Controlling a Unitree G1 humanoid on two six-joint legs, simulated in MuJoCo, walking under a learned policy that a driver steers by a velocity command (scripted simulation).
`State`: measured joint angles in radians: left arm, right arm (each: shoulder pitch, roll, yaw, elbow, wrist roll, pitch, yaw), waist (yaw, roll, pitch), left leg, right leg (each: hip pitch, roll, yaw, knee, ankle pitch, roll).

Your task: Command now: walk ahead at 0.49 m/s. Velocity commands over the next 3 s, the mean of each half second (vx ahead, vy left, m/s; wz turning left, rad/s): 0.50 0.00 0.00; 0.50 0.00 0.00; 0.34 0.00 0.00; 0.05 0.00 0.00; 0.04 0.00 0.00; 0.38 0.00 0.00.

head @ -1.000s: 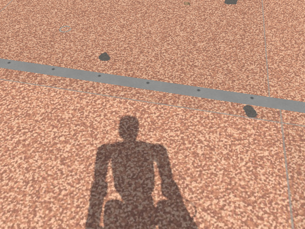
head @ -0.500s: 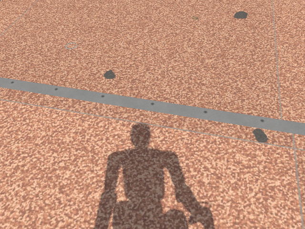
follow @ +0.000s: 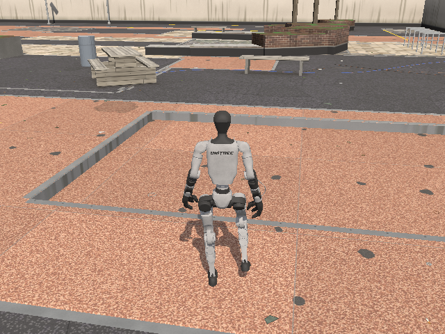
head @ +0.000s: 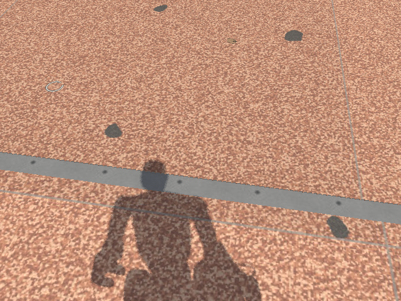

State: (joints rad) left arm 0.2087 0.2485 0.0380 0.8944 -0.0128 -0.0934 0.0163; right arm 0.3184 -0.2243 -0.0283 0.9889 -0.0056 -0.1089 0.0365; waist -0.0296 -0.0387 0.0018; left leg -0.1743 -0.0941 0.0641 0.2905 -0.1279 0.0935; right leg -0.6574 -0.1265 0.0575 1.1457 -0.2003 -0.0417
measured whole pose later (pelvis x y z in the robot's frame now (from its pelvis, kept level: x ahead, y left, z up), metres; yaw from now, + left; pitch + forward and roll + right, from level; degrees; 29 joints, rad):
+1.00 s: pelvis +0.55 -0.02 -0.01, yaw +1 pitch +1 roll +0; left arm 0.33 0.24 0.05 0.97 -0.03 -0.09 0.01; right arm 0.17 -0.23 -0.06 0.91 0.00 -0.10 0.04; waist 0.00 -0.03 0.03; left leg -0.38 -0.03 0.07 0.50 -0.15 0.07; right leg -0.38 -0.03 0.03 1.20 -0.38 -0.05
